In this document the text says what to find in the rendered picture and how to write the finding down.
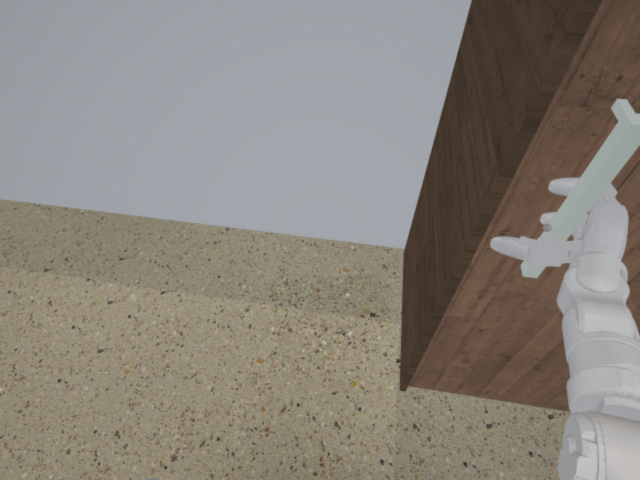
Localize handle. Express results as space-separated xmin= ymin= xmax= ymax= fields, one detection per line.
xmin=520 ymin=99 xmax=640 ymax=278

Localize right robot hand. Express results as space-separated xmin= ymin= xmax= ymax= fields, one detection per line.
xmin=490 ymin=177 xmax=629 ymax=267

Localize robot right forearm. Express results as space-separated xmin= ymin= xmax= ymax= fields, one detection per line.
xmin=557 ymin=251 xmax=640 ymax=421

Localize wardrobe door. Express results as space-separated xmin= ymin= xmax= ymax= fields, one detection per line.
xmin=409 ymin=0 xmax=640 ymax=412

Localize right robot upper arm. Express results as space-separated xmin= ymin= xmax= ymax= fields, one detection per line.
xmin=558 ymin=410 xmax=640 ymax=480

